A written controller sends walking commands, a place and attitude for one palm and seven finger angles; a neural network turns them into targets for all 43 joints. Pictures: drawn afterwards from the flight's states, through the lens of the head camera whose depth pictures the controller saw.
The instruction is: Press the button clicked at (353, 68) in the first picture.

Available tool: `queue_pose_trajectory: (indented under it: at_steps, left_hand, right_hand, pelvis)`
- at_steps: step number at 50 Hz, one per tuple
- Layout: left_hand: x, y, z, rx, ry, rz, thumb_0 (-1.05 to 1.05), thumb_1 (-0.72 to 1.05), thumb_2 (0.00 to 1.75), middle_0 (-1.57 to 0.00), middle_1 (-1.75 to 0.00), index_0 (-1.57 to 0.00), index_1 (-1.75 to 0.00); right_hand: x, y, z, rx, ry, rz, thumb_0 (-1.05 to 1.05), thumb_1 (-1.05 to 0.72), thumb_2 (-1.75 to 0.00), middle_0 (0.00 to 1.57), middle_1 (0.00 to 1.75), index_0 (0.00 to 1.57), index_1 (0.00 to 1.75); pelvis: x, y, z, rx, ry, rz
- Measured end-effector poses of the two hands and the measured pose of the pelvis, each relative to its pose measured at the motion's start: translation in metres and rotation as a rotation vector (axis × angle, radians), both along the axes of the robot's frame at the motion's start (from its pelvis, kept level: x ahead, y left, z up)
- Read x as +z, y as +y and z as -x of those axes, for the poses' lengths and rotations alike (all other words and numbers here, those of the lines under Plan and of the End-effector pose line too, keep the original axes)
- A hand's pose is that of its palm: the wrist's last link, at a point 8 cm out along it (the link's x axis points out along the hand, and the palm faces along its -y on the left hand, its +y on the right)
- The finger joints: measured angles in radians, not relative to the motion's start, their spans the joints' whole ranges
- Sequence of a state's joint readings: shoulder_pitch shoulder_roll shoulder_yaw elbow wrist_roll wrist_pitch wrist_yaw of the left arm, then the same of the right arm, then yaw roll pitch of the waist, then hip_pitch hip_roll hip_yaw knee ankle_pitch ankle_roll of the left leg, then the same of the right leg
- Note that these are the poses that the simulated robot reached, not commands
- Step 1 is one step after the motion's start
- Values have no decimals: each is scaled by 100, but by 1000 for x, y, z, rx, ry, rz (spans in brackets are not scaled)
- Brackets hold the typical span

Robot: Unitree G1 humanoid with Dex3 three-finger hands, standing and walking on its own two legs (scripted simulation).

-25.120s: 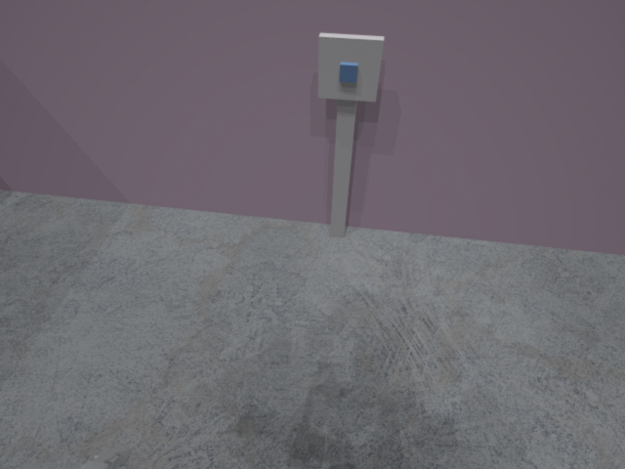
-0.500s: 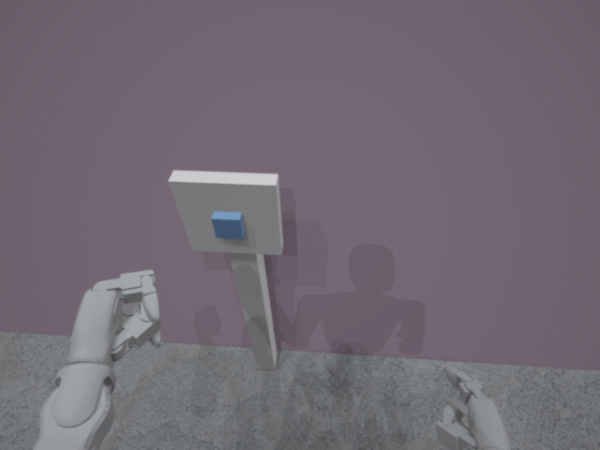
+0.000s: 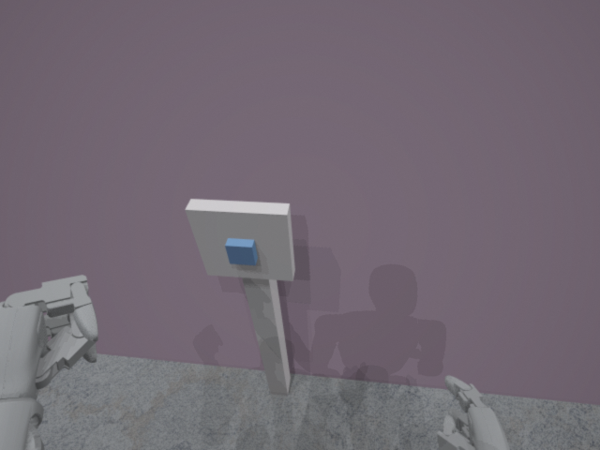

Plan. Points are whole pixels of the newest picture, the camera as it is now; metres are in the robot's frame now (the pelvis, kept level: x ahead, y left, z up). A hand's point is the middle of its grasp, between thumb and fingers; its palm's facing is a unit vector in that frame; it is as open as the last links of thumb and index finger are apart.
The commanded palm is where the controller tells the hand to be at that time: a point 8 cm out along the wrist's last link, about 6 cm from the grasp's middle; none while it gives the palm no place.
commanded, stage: draw the hand back to the body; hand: left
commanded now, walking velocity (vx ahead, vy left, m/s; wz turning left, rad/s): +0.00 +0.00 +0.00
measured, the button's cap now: (242, 250) +0.46 +0.17 -0.01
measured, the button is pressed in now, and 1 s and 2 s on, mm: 0 0 0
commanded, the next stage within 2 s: step back with the hand held close in 0.28 s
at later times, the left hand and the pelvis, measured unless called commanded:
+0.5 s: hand (83, 337) +0.17 +0.23 +0.17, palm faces +0.39 -0.81 -0.43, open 3.1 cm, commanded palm +0.11 +0.27 +0.18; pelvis -0.02 -0.01 +0.00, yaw +0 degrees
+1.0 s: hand (28, 393) +0.12 +0.26 +0.16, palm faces +0.32 -0.81 -0.50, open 3.1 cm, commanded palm +0.06 +0.30 +0.18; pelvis -0.08 +0.03 -0.01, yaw -1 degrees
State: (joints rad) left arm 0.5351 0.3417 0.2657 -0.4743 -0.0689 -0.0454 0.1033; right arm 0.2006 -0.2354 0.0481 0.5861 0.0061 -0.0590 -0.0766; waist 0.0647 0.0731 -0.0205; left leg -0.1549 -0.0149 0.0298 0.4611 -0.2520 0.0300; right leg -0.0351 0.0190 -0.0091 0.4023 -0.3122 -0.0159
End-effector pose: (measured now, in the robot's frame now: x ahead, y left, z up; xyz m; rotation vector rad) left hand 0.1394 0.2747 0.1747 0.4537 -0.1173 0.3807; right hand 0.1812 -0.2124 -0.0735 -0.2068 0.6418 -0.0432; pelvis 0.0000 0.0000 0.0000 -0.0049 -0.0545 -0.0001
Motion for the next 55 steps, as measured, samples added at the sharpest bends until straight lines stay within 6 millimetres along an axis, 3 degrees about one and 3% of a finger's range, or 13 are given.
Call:
queue_pose_trajectory:
  at_steps: [5,14,25,32,36,44,55]
  left_hand:
    - [13,0,11,11,-40,-35,1,90,90,-131,-150,-131,-150]
    - [-10,-5,13,25,13,38,1,90,90,-131,-150,-131,-150]
    - [12,-4,11,-16,-57,-52,1,89,90,-131,-150,-131,-150]
    - [-6,1,4,-66,50,-53,1,90,90,-131,-150,-131,-150]
    - [-6,4,8,-108,71,-71,1,89,90,-131,-150,-131,-150]
    - [9,20,31,-120,-11,-126,1,89,90,-131,-150,-131,-150]
    - [-3,29,82,-64,-39,-132,1,89,90,-131,-150,-131,-150]
  right_hand:
    - [0,-4,2,-8,-4,-4,1,-91,-90,20,30,20,30]
    - [-1,-14,14,-21,13,21,1,-91,-90,20,30,20,30]
    - [1,-20,22,-47,18,19,1,-91,-90,20,30,20,30]
    - [-3,-26,40,-118,96,36,1,-91,-90,20,30,20,30]
    - [-4,-26,52,-146,129,54,1,-91,-90,20,30,20,30]
    - [1,-11,71,-148,107,59,1,-91,-90,20,30,20,30]
    - [-3,7,101,-88,47,54,1,-91,-90,20,30,20,30]
  pelvis:
    - [1,-3,2,0,-9,0]
    - [1,-9,10,1,-20,1]
    - [2,-8,16,-2,2,16]
    - [3,3,24,-16,51,13]
    - [2,9,31,-21,63,11]
    - [-2,21,53,-23,60,17]
    - [-12,24,95,10,43,26]
